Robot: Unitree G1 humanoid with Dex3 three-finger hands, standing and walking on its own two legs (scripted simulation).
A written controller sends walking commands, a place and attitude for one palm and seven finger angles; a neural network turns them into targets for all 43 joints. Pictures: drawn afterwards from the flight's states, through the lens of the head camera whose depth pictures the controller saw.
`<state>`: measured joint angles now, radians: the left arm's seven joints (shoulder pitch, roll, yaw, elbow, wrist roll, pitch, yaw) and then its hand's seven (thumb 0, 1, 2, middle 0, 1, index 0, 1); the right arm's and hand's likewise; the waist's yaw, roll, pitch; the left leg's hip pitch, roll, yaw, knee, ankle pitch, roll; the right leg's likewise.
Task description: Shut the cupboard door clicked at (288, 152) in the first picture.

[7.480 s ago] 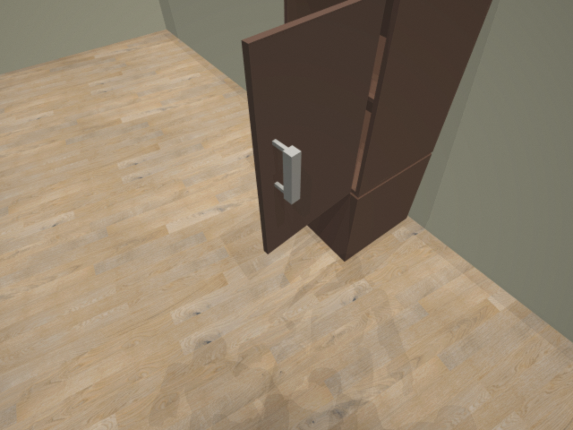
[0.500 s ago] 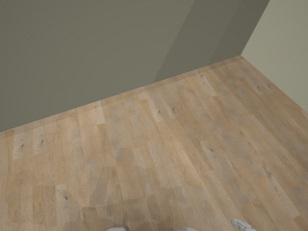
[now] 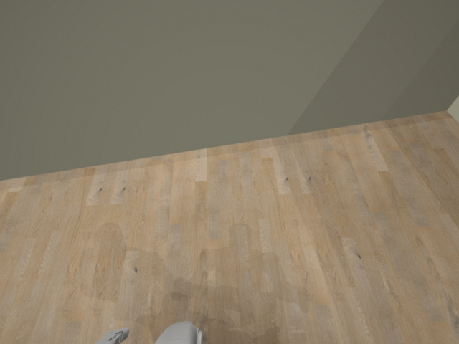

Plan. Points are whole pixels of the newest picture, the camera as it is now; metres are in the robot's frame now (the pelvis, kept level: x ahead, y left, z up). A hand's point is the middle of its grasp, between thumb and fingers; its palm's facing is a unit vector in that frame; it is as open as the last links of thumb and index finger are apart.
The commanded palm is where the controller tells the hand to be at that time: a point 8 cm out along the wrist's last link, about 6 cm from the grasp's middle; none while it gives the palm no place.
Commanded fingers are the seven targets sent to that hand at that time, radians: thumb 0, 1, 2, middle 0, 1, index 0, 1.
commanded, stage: walk to a spot facing it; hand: left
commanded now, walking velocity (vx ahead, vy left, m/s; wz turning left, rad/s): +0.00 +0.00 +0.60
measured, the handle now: out of the picture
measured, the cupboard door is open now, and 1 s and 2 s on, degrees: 96 96 96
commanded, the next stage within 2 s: none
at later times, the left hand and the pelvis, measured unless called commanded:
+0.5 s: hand out of the picture +0.07 +0.23 -0.16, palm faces +0.30 -0.91 -0.29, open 7.4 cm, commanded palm none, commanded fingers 0.00 0.90 0.90 -0.20 -0.30 -0.20 -0.30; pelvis +0.02 -0.02 -0.01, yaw +17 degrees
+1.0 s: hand out of the picture -0.02 +0.20 -0.18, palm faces +0.60 -0.77 -0.23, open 7.4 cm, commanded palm none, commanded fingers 0.00 0.90 0.90 -0.20 -0.30 -0.20 -0.30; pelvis +0.06 -0.01 -0.01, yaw +36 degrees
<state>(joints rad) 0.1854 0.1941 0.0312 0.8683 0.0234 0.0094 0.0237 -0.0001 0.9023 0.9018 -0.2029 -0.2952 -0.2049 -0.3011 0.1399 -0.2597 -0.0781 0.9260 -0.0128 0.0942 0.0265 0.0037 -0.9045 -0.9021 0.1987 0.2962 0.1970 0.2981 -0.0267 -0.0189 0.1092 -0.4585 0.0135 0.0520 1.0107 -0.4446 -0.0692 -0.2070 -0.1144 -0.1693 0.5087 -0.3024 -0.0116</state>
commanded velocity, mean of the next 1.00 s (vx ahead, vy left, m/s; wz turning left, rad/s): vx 0.10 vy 0.00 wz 0.60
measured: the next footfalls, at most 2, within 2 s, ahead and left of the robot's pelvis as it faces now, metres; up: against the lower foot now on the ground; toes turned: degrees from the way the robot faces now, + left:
left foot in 0.16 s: +0.03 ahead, +0.13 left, +0.00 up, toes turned +12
right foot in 0.52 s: +0.10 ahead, -0.13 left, +0.00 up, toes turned +15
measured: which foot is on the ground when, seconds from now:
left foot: up 0.00-0.14, down 0.16-0.52, up 0.54-0.86, down 0.88-1.00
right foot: down 0.00-0.16, up 0.18-0.50, down 0.52-0.86, up 0.88-1.00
